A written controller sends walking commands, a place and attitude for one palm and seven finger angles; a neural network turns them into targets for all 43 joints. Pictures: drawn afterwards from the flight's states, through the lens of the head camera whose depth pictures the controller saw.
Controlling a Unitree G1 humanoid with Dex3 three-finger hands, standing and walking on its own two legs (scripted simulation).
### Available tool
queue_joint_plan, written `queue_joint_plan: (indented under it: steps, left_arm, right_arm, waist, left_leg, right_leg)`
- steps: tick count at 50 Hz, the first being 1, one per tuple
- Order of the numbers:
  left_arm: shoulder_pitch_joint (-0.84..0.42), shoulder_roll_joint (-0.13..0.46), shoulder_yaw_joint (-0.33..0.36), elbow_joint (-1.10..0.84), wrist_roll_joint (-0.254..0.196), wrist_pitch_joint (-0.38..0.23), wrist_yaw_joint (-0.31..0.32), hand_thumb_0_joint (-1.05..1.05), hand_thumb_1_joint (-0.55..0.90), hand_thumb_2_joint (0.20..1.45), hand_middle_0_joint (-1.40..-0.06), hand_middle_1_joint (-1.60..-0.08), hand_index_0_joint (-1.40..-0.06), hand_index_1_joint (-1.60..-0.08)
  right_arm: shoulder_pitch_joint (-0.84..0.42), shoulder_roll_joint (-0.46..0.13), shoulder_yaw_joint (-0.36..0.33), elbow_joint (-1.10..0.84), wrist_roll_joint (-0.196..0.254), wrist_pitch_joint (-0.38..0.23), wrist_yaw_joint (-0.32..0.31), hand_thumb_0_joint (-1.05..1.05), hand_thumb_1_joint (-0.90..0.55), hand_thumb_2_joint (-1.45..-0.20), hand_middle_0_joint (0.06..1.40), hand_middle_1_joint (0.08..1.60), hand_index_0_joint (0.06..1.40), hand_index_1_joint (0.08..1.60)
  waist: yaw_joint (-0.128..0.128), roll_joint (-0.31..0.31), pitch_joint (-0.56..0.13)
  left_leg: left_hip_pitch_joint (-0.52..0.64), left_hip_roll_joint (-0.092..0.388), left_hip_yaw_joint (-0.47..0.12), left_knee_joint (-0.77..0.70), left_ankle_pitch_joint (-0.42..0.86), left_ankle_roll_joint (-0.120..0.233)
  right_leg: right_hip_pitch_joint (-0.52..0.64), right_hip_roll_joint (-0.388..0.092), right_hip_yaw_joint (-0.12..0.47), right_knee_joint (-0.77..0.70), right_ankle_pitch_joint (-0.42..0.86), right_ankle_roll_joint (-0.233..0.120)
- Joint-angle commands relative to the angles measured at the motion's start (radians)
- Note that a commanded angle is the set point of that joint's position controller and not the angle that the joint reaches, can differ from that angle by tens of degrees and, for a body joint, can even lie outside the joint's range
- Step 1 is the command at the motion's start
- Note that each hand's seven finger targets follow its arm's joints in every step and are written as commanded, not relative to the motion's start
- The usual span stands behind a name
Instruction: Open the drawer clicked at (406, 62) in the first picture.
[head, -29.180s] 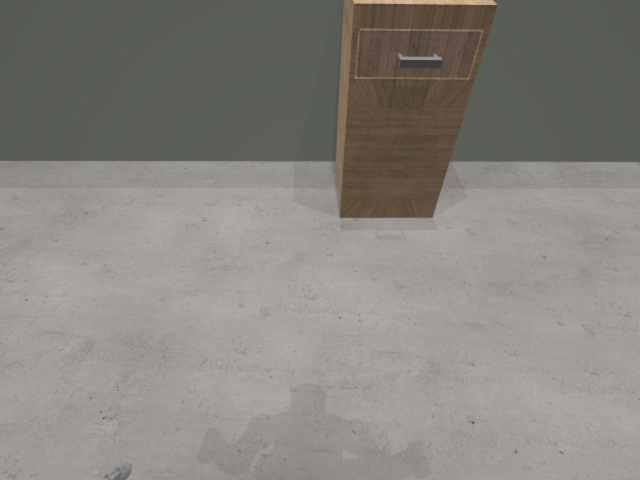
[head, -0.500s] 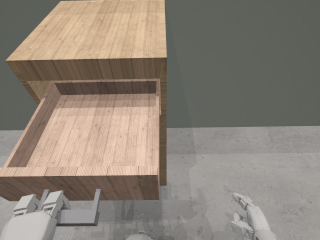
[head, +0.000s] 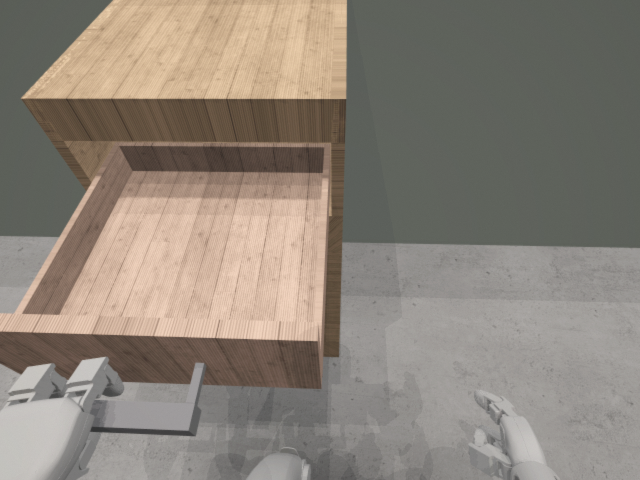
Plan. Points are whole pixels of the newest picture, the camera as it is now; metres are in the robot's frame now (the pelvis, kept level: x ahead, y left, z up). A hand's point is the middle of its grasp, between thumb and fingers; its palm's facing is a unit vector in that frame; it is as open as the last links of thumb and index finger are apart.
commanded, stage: open the thumb to release the handle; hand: left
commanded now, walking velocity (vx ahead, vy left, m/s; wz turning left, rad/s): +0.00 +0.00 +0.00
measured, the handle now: (140, 394) +0.20 +0.23 +0.04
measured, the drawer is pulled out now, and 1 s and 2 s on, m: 0.30 0.30 0.30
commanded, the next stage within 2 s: lift the hand off the handle in 0.28 s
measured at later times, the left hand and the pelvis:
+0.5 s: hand (95, 449) +0.14 +0.26 +0.02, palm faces -0.05 -0.13 -0.99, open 13.6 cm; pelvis +0.00 -0.01 +0.01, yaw +1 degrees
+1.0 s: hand (88, 432) +0.15 +0.26 +0.04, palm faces -0.03 -0.09 -1.00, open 13.2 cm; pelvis +0.00 +0.00 +0.02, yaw +1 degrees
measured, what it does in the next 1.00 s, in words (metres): stands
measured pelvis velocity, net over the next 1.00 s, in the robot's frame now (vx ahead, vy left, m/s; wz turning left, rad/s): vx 0.00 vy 0.00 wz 0.02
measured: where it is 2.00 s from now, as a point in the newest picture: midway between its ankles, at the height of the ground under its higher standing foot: outside the picture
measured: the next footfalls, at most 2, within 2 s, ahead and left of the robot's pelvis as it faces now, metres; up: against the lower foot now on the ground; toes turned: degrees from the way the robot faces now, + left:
none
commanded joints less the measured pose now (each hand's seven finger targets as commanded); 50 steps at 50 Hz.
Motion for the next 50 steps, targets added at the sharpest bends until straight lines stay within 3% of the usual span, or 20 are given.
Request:
queue_joint_plan:
  steps: [1, 5, 9, 10, 12, 13, 17, 18, 19, 21, 25, 26, 28, 31, 37, 38, 44, 45, 49, 50]
  left_arm:
    - [-0.016, 0.183, 0.179, -0.146, 0.002, 0.005, 0.055, 0.000, 0.060, 0.540, -0.340, -1.260, -0.340, -1.260]
    - [-0.023, 0.147, 0.130, -0.101, 0.017, 0.025, 0.031, 0.000, -0.220, 0.420, -0.320, -1.230, -0.320, -1.230]
    - [-0.050, 0.213, 0.184, -0.084, -0.001, 0.033, 0.009, 0.000, -0.500, 0.300, -0.300, -1.200, -0.300, -1.200]
    - [-0.051, 0.194, 0.166, -0.061, 0.003, 0.034, 0.004, 0.000, -0.500, 0.300, -0.300, -1.200, -0.300, -1.200]
    - [-0.089, 0.216, 0.177, -0.089, 0.007, 0.018, 0.000, 0.000, -0.500, 0.300, -0.300, -1.200, -0.300, -1.200]
    - [-0.077, 0.179, 0.141, -0.077, 0.008, 0.013, -0.002, 0.000, -0.500, 0.300, -0.300, -1.200, -0.300, -1.200]
    - [-0.048, 0.190, 0.170, -0.075, -0.002, -0.006, -0.004, 0.000, -0.500, 0.300, -0.300, -1.200, -0.300, -1.200]
    - [-0.042, 0.173, 0.151, -0.062, -0.002, -0.007, -0.004, 0.000, -0.500, 0.300, -0.300, -1.200, -0.300, -1.200]
    - [0.019, -0.005, -0.035, -0.036, -0.003, -0.004, -0.020, 0.000, -0.500, 0.300, -0.300, -1.200, -0.300, -1.200]
    - [-0.045, 0.035, -0.005, -0.058, -0.008, -0.019, -0.028, 0.000, -0.500, 0.300, -0.300, -1.200, -0.300, -1.200]
    - [-0.122, 0.166, 0.093, -0.153, 0.074, -0.041, 0.033, 0.000, -0.500, 0.300, -0.300, -1.200, -0.300, -1.200]
    - [-0.103, 0.171, 0.108, -0.140, 0.082, -0.029, 0.046, 0.000, -0.500, 0.300, -0.300, -1.200, -0.300, -1.200]
    - [-0.109, 0.104, 0.053, -0.101, 0.082, -0.020, 0.043, 0.000, -0.500, 0.300, -0.300, -1.200, -0.300, -1.200]
    - [-0.133, 0.124, 0.080, -0.086, 0.050, 0.003, 0.038, 0.000, -0.500, 0.300, -0.300, -1.200, -0.300, -1.200]
    - [-0.224, 0.148, 0.065, -0.151, 0.042, 0.036, 0.033, 0.000, -0.500, 0.300, -0.300, -1.200, -0.300, -1.200]
    - [-0.197, 0.123, 0.039, -0.157, 0.038, 0.043, 0.027, 0.000, -0.500, 0.300, -0.300, -1.200, -0.300, -1.200]
    - [-0.274, 0.198, 0.081, -0.243, 0.018, 0.044, -0.006, 0.000, -0.500, 0.300, -0.300, -1.200, -0.300, -1.200]
    - [-0.260, 0.166, 0.050, -0.252, 0.015, 0.041, -0.012, 0.000, -0.500, 0.300, -0.300, -1.200, -0.300, -1.200]
    - [-0.274, 0.198, 0.077, -0.301, 0.001, 0.025, -0.030, 0.000, -0.500, 0.300, -0.300, -1.200, -0.300, -1.200]
    - [-0.245, 0.165, 0.052, -0.299, -0.004, 0.025, -0.035, 0.000, -0.500, 0.300, -0.300, -1.200, -0.300, -1.200]
  right_arm:
    - [-0.095, -0.121, -0.041, -0.140, -0.004, -0.056, -0.021, 0.000, -0.900, -0.900, 0.200, 0.300, 0.200, 0.300]
    - [-0.098, -0.116, -0.042, -0.138, 0.003, -0.055, -0.022, 0.000, -0.900, -0.900, 0.200, 0.300, 0.200, 0.300]
    - [-0.105, -0.117, -0.032, -0.133, 0.008, -0.053, -0.038, 0.000, -0.900, -0.900, 0.200, 0.300, 0.200, 0.300]
    - [-0.104, -0.111, -0.035, -0.130, 0.012, -0.055, -0.041, 0.000, -0.900, -0.900, 0.200, 0.300, 0.200, 0.300]
    - [-0.106, -0.116, -0.027, -0.129, 0.006, -0.055, -0.039, 0.000, -0.900, -0.900, 0.200, 0.300, 0.200, 0.300]
    - [-0.097, -0.111, -0.034, -0.126, 0.010, -0.062, -0.039, 0.000, -0.900, -0.900, 0.200, 0.300, 0.200, 0.300]
    - [-0.101, -0.114, -0.035, -0.124, 0.004, -0.064, -0.031, 0.000, -0.900, -0.900, 0.200, 0.300, 0.200, 0.300]
    - [-0.100, -0.111, -0.040, -0.126, 0.008, -0.065, -0.033, 0.000, -0.900, -0.900, 0.200, 0.300, 0.200, 0.300]
    - [-0.092, -0.109, -0.035, -0.137, -0.005, -0.076, -0.013, 0.000, -0.900, -0.900, 0.200, 0.300, 0.200, 0.300]
    - [-0.089, -0.113, -0.045, -0.136, 0.006, -0.081, -0.007, 0.000, -0.900, -0.900, 0.200, 0.300, 0.200, 0.300]
    - [-0.085, -0.115, -0.042, -0.143, -0.020, -0.073, -0.009, 0.000, -0.900, -0.900, 0.200, 0.300, 0.200, 0.300]
    - [-0.089, -0.118, -0.040, -0.140, -0.023, -0.069, -0.007, 0.000, -0.900, -0.900, 0.200, 0.300, 0.200, 0.300]
    - [-0.086, -0.113, -0.044, -0.140, -0.014, -0.067, -0.001, 0.000, -0.900, -0.900, 0.200, 0.300, 0.200, 0.300]
    - [-0.085, -0.118, -0.047, -0.139, -0.006, -0.063, -0.010, 0.000, -0.900, -0.900, 0.200, 0.300, 0.200, 0.300]
    - [-0.094, -0.114, -0.032, -0.142, -0.002, -0.064, -0.022, 0.000, -0.900, -0.900, 0.200, 0.300, 0.200, 0.300]
    - [-0.090, -0.110, -0.035, -0.147, 0.006, -0.069, -0.027, 0.000, -0.900, -0.900, 0.200, 0.300, 0.200, 0.300]
    - [-0.104, -0.108, -0.013, -0.145, 0.006, -0.086, -0.045, 0.000, -0.900, -0.900, 0.200, 0.300, 0.200, 0.300]
    - [-0.101, -0.102, -0.016, -0.145, 0.010, -0.093, -0.046, 0.000, -0.900, -0.900, 0.200, 0.300, 0.200, 0.300]
    - [-0.105, -0.106, -0.008, -0.143, 0.007, -0.106, -0.041, 0.000, -0.900, -0.900, 0.200, 0.300, 0.200, 0.300]
    - [-0.103, -0.100, -0.012, -0.144, 0.011, -0.113, -0.042, 0.000, -0.900, -0.900, 0.200, 0.300, 0.200, 0.300]
  waist:
    - [-0.010, -0.016, -0.157]
    - [-0.007, -0.015, -0.131]
    - [0.005, -0.041, -0.142]
    - [-0.004, -0.038, -0.097]
    - [0.003, 0.012, -0.115]
    - [-0.009, 0.026, -0.090]
    - [0.003, -0.001, -0.117]
    - [-0.005, -0.011, -0.085]
    - [-0.023, -0.031, -0.071]
    - [-0.034, -0.046, -0.071]
    - [0.000, 0.003, -0.152]
    - [0.002, 0.003, -0.158]
    - [-0.018, 0.001, -0.116]
    - [-0.019, -0.018, -0.139]
    - [-0.014, -0.007, -0.178]
    - [-0.019, 0.005, -0.161]
    - [-0.010, 0.009, -0.143]
    - [-0.017, 0.038, -0.124]
    - [-0.011, 0.050, -0.118]
    - [-0.012, 0.059, -0.102]
  left_leg:
    - [0.292, -0.021, -0.042, -0.162, 0.209, 0.001]
    - [0.287, -0.025, -0.032, -0.176, 0.185, 0.006]
    - [0.276, -0.035, -0.027, -0.190, 0.176, 0.009]
    - [0.270, -0.032, -0.027, -0.193, 0.166, 0.010]
    - [0.292, -0.034, -0.026, -0.202, 0.166, 0.006]
    - [0.298, -0.031, -0.026, -0.200, 0.170, 0.010]
    - [0.306, -0.033, -0.026, -0.200, 0.186, 0.008]
    - [0.287, -0.033, -0.028, -0.201, 0.174, 0.009]
    - [0.286, -0.034, -0.028, -0.194, 0.172, 0.009]
    - [0.280, -0.023, -0.040, -0.196, 0.168, 0.011]
    - [0.297, -0.034, -0.027, -0.166, 0.181, 0.006]
    - [0.290, -0.034, -0.029, -0.164, 0.195, 0.005]
    - [0.289, -0.031, -0.029, -0.155, 0.176, 0.007]
    - [0.288, -0.030, -0.037, -0.167, 0.165, 0.006]
    - [0.343, -0.029, -0.038, -0.195, 0.174, 0.005]
    - [0.349, -0.026, -0.039, -0.203, 0.171, 0.009]
    - [0.396, -0.028, -0.040, -0.239, 0.169, 0.008]
    - [0.407, -0.025, -0.039, -0.246, 0.176, 0.010]
    - [0.441, -0.021, -0.046, -0.266, 0.188, 0.004]
    - [0.440, -0.020, -0.044, -0.272, 0.190, 0.006]
  right_leg:
    - [-0.059, 0.013, 0.008, -0.187, 0.258, -0.016]
    - [-0.038, 0.009, 0.010, -0.210, 0.254, -0.013]
    - [0.017, 0.004, 0.035, -0.238, 0.276, -0.008]
    - [0.009, 0.006, 0.031, -0.245, 0.265, -0.008]
    - [0.004, 0.003, 0.035, -0.248, 0.246, -0.011]
    - [-0.004, 0.007, 0.029, -0.248, 0.253, -0.014]
    - [0.008, 0.006, 0.031, -0.252, 0.270, -0.013]
    - [0.009, 0.010, 0.029, -0.253, 0.263, -0.013]
    - [-0.028, 0.006, 0.018, -0.247, 0.257, -0.011]
    - [-0.032, 0.009, 0.014, -0.243, 0.236, -0.014]
    - [-0.058, 0.003, 0.029, -0.211, 0.233, -0.024]
    - [-0.055, 0.003, 0.031, -0.206, 0.250, -0.028]
    - [-0.083, 0.006, 0.024, -0.209, 0.236, -0.025]
    - [-0.054, 0.010, 0.024, -0.215, 0.233, -0.021]
    - [-0.040, 0.009, 0.023, -0.232, 0.214, -0.017]
    - [-0.026, 0.011, 0.016, -0.241, 0.214, -0.018]
    - [0.002, 0.001, 0.030, -0.291, 0.191, -0.015]
    - [0.006, 0.001, 0.023, -0.294, 0.199, -0.017]
    - [0.006, 0.000, 0.024, -0.312, 0.188, -0.019]
    - [0.017, 0.001, 0.017, -0.313, 0.197, -0.019]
